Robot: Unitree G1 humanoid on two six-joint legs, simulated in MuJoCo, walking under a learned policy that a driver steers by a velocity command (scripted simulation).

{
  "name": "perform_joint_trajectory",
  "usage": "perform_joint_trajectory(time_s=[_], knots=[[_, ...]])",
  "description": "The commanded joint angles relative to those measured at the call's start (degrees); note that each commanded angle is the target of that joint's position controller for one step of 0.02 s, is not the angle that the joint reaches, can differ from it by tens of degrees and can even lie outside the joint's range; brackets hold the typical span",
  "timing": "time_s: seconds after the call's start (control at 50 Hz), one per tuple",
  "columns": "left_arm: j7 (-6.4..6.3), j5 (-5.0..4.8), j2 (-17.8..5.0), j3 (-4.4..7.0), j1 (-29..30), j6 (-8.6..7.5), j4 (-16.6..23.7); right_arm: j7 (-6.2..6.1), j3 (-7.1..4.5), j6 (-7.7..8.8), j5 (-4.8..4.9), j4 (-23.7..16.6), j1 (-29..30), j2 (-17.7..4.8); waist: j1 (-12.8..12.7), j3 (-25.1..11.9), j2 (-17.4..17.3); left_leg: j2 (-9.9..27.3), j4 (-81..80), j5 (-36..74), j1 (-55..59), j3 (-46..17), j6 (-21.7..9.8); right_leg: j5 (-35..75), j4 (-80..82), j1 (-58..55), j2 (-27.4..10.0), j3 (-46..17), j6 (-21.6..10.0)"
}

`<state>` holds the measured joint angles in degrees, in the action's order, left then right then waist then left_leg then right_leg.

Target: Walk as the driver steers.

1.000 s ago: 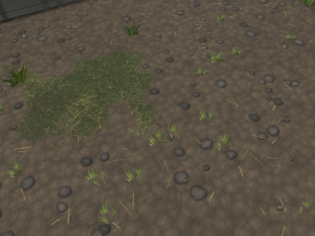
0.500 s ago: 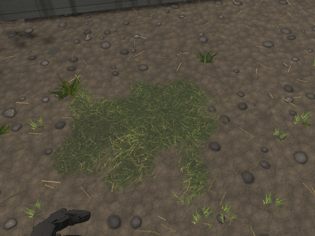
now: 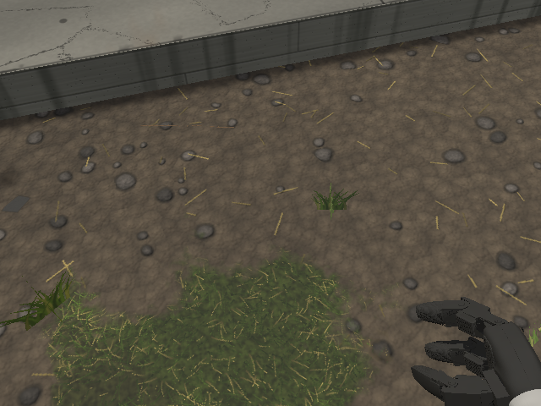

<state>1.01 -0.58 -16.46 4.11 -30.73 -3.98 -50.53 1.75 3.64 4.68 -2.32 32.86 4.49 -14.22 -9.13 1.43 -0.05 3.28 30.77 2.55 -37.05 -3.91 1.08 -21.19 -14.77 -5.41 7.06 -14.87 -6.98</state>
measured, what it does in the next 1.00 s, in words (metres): walks ahead: left foot, then right foot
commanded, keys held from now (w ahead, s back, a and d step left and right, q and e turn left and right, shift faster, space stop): w+e+shift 0.08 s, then e+shift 0.22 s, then shift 0.16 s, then q+shift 0.54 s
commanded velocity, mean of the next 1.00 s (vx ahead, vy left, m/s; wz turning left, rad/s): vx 0.31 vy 0.00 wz -0.16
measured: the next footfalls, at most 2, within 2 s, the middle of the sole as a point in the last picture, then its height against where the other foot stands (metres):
left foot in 0.06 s outside the picture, level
right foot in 0.42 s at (371, 390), level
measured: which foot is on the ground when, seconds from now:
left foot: up 0.00-0.04, down 0.06-0.40, up 0.42-0.84, down 0.86-1.00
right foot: down 0.00-0.06, up 0.08-0.40, down 0.42-0.86, up 0.88-1.00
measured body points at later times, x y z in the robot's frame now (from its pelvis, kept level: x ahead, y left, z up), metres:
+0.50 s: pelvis +0.37 -0.01 -0.03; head +0.41 -0.04 +0.42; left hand +0.66 +0.13 -0.11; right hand +0.29 -0.28 -0.16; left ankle +0.28 +0.16 -0.63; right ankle +0.47 -0.10 -0.73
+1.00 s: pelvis +0.43 +0.04 +0.01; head +0.46 +0.07 +0.45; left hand +0.61 +0.29 -0.11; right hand +0.49 -0.26 -0.09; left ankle +0.44 +0.11 -0.73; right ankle +0.44 -0.11 -0.66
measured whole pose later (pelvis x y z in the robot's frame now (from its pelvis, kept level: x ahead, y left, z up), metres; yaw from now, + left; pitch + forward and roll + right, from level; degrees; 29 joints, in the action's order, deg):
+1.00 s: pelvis +0.43 +0.04 +0.01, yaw -4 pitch +1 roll -3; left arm -1.5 1.7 -16.7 3.4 -8.2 2.8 -40.7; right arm -0.1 -4.0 -4.1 -0.8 40.4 -17.3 -16.4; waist 1.1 2.1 1.9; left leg -3.1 31.0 -15.4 -16.0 -3.1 -4.3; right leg -21.8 -58.6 31.0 0.7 -0.2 2.1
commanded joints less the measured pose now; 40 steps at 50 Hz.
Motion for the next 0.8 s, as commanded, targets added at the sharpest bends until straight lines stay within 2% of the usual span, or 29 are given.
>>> perform_joint_trajectory(time_s=[0.02, 0.04, 0.06, 0.08, 0.1, 0.12, 0.14, 0.16, 0.18, 0.22, 0.26, 0.3, 0.34, 0.38, 0.4, 0.42, 0.44, 0.46, 0.48, 0.5, 0.52, 0.54, 0.56, 0.58, 0.62, 0.64, 0.7, 0.74, 0.8], knots=[[-0.70, 0.48, -13.82, 3.29, 3.31, -0.65, 3.59, -1.71, -4.36, 1.10, 0.51, -0.56, -9.02, -10.31, 10.01, -7.45, 2.73, -5.78, -2.63, -7.18, 29.28, 3.67, -1.51, 51.31, -15.27, 11.59, -8.57, -6.23, -1.21], [-0.42, 0.62, -14.25, 3.44, 6.33, -1.02, 4.43, -2.69, -5.57, 1.45, 0.37, 1.90, -19.63, -12.52, 16.03, -12.64, 2.48, -2.05, -1.44, -10.55, 42.37, 1.00, -2.60, 46.32, -28.33, 18.00, -6.48, -5.44, -0.20], [-0.44, 0.90, -8.31, 1.86, 7.84, -1.80, 6.20, -4.09, -7.48, 1.51, -1.04, 3.57, -33.02, -16.96, 20.64, -21.23, -3.69, 10.81, -1.11, -31.14, 55.87, -10.89, -4.50, 26.24, -46.47, 26.11, -3.98, -1.03, -0.63], [-0.58, -2.08, -1.35, -0.30, 1.54, -1.58, 9.67, -3.85, -8.41, 1.11, -2.20, 3.44, -30.28, -20.61, 14.15, -30.10, -22.81, 26.82, -11.68, -43.01, 67.24, -43.59, -11.28, -7.81, -63.50, 42.54, 1.21, 5.57, 1.29], [-1.34, -0.47, -5.73, -0.25, 4.64, -0.17, 8.38, -3.65, -8.73, 0.34, -1.66, 2.85, -25.31, -16.49, 13.86, -22.36, -14.51, 24.81, -13.66, -41.81, 60.46, -44.16, -12.54, -3.00, -67.59, 50.46, -4.47, 8.51, 0.95], [-1.33, 0.83, -7.69, 0.34, 11.18, 0.64, 8.16, -3.42, -7.12, 0.45, -1.33, 2.52, -22.06, -9.95, 14.72, -12.87, -5.54, 21.17, -11.78, -25.78, 52.61, -30.67, -11.51, 1.11, -65.25, 51.30, -7.00, 9.78, 1.56], [-0.96, 1.37, -7.18, 0.58, 14.14, 1.19, 8.57, -3.09, -6.34, 0.62, -1.41, 3.93, -21.52, -7.10, 13.73, -7.03, -1.00, 19.00, -10.61, -2.93, 45.58, -20.58, -11.00, 1.46, -63.06, 49.84, -8.18, 10.63, 2.52], [-0.48, 2.18, -6.23, 0.71, 15.92, 2.03, 9.33, -3.07, -6.01, 0.98, -1.08, 5.42, -22.54, -6.20, 12.57, -4.74, -2.03, 17.01, -9.48, 12.80, 42.48, -13.05, -10.12, -0.28, -61.18, 49.56, -9.38, 10.71, 3.21], [0.05, 2.67, -4.82, 0.63, 16.12, 3.10, 9.93, -2.92, -5.85, 1.31, -0.32, 7.09, -24.33, -5.55, 11.68, -3.20, -4.13, 15.50, -9.38, 20.18, 39.86, -7.91, -8.83, -1.85, -59.86, 49.13, -9.74, 11.28, 3.84], [0.84, 2.45, -2.58, 0.04, 18.75, 4.43, 12.69, -2.45, -5.93, 1.84, 1.35, 8.73, -23.69, -5.31, 9.48, -1.89, -7.06, 14.82, -11.39, 25.95, 37.11, -1.92, -7.41, -1.17, -55.43, 49.88, -10.08, 12.37, 4.46], [2.11, 2.43, -1.76, -0.74, 21.77, 4.56, 16.08, -2.60, -6.29, 1.84, 2.10, 8.30, -18.21, -6.41, 6.80, -0.43, -8.41, 12.88, -14.54, 26.43, 30.55, 5.38, -6.48, 6.61, -44.27, 45.69, -9.86, 14.39, 4.80], [3.51, 2.31, -1.70, -1.32, 21.02, 4.41, 16.18, -2.58, -6.82, 1.98, 2.56, 7.54, -12.88, -7.66, 4.66, -0.69, -8.28, 8.43, -14.52, 20.18, 22.76, 14.23, -4.11, 21.44, -28.62, 32.11, -8.09, 18.08, 4.48], [4.15, 2.68, -2.64, -1.17, 19.17, 4.40, 15.13, -2.62, -7.55, 2.28, 2.58, 8.41, -15.59, -9.74, 4.49, -1.80, -6.35, 7.70, -9.92, 24.53, 20.38, 15.68, -3.49, 25.87, -23.67, 21.79, -4.16, 21.39, 3.51], [3.72, 3.90, -5.11, -0.22, 13.23, 4.20, 13.33, -2.58, -8.23, 1.93, 3.58, 8.21, -17.06, -12.13, 2.04, -5.01, -4.84, 9.14, 1.49, 30.40, 21.81, 14.66, -3.39, 24.25, -21.61, 13.85, -1.92, 20.28, 0.70], [3.12, 4.57, -6.53, 0.52, 7.50, 3.70, 11.28, -2.55, -8.23, 1.32, 3.85, 7.92, -17.67, -12.37, -0.27, -7.85, -3.31, 8.82, 11.95, 26.15, 20.89, 14.21, -2.89, 25.72, -19.09, 7.11, -1.56, 18.58, -1.07], [2.12, 4.97, -8.26, 1.12, 5.60, 3.01, 10.01, -2.48, -7.92, 0.55, 3.55, 8.35, -19.30, -11.23, -1.25, -8.48, 1.02, 4.85, 27.16, 1.81, 16.45, 14.68, -1.60, 32.73, -14.23, 1.93, -4.49, 14.89, -3.13], [0.86, 4.08, -13.98, 1.90, 9.06, 2.59, 11.75, -2.32, -6.79, -1.07, 1.69, 8.05, -27.17, -5.73, 4.82, -10.49, 13.13, -2.07, 49.75, -45.63, 7.30, 15.54, -0.02, 77.45, -21.09, -4.38, -19.19, 1.54, -5.56], [0.41, 1.68, -16.24, 2.61, 9.12, 2.87, 15.25, -3.25, -6.82, -2.74, 2.67, 6.79, -35.32, -8.22, 6.04, -27.17, 11.46, -3.61, 60.13, -42.79, 3.36, 4.08, 0.97, 92.32, -20.50, -13.79, -32.55, -16.11, -16.17], [-0.88, 0.46, -12.17, 1.87, 14.22, 3.73, 17.10, -3.91, -6.67, -3.75, 1.55, 7.97, -32.38, -10.18, 5.36, -26.26, 3.73, -1.37, 58.67, -33.71, 3.68, 2.01, 0.93, 73.66, -15.24, -6.62, -30.51, -14.12, -16.23], [-1.55, 0.39, -7.43, 0.13, 18.53, 3.97, 17.09, -3.88, -6.38, -4.25, 1.29, 8.01, -29.29, -9.92, 7.00, -18.18, 1.66, 0.17, 53.55, -30.51, 4.39, 2.07, 0.94, 58.91, -11.53, 3.21, -27.22, -9.47, -14.49], [-1.83, 0.88, -3.73, -1.38, 20.20, 3.72, 15.66, -3.66, -6.09, -4.61, 0.66, 8.59, -27.59, -8.92, 8.78, -13.51, -0.55, 1.33, 47.44, -29.95, 6.72, 1.47, 0.77, 50.79, -9.10, 9.76, -24.33, -6.72, -11.77], [-2.26, 1.35, -2.09, -2.33, 21.59, 3.26, 14.62, -3.28, -5.58, -5.50, 0.88, 9.64, -28.93, -7.40, 10.39, -10.65, 0.40, 1.62, 41.91, -30.12, 11.79, 0.52, 0.78, 48.81, -6.74, 16.34, -22.98, -1.73, -10.18], [-2.29, 1.89, -1.63, -2.76, 20.80, 2.72, 13.28, -3.11, -5.71, -6.53, 1.14, 10.92, -29.88, -7.12, 10.48, -8.69, 1.00, 0.72, 38.16, -29.19, 17.85, 0.62, 0.50, 51.02, -5.25, 22.62, -22.20, 2.79, -8.67], [-2.19, 2.59, -2.64, -2.61, 20.48, 2.25, 12.18, -3.06, -5.73, -7.07, 1.62, 10.99, -30.08, -6.39, 10.91, -8.85, 2.04, -0.30, 35.59, -28.96, 20.63, 1.36, 0.19, 52.33, -4.82, 24.68, -21.94, 5.22, -8.48], [-2.00, 2.77, -4.80, -1.69, 20.65, 1.97, 11.10, -2.93, -6.31, -7.26, 1.92, 10.51, -28.74, -6.26, 11.19, -9.10, 2.30, -1.20, 32.42, -28.17, 19.19, 2.77, -0.51, 51.77, -5.04, 23.01, -21.44, 8.30, -8.39], [-2.03, 2.68, -4.55, -1.65, 21.01, 2.12, 11.02, -2.73, -6.45, -7.25, 1.95, 10.28, -28.02, -5.76, 11.21, -9.50, 2.31, -1.07, 30.50, -27.23, 18.22, 3.14, -0.79, 49.33, -5.12, 21.61, -21.43, 9.36, -8.11], [-2.33, 2.53, -3.49, -1.49, 21.92, 3.16, 11.29, -1.89, -6.73, -7.84, 1.85, 8.62, -23.86, -4.68, 10.16, -8.25, 5.17, -0.58, 24.68, -25.18, 17.28, 4.85, -1.29, 32.18, -3.53, 21.38, -21.30, 11.88, -7.01], [-2.47, 2.65, -3.60, -1.09, 21.77, 3.99, 11.29, -1.25, -6.95, -8.50, 1.72, 7.20, -21.26, -4.49, 9.33, -6.64, 6.68, -0.82, 21.01, -25.72, 17.29, 6.20, -1.49, 21.65, -2.64, 21.75, -21.91, 12.61, -6.53], [-2.77, 2.52, -4.88, -0.21, 21.49, 4.89, 11.20, -0.47, -7.22, -8.72, 1.71, 5.88, -20.67, -4.10, 9.25, -5.87, 6.84, -1.79, 14.04, -27.35, 19.64, 8.13, -2.44, 15.96, -4.37, 20.96, -23.70, 13.52, -5.13]])
Velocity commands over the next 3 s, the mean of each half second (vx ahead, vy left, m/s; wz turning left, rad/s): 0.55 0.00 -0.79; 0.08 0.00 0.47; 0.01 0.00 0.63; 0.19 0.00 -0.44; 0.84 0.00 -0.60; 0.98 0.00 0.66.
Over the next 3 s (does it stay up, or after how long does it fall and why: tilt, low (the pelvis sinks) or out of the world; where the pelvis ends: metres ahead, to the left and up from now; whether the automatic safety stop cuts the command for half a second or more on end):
stays up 1.20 -0.30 0.00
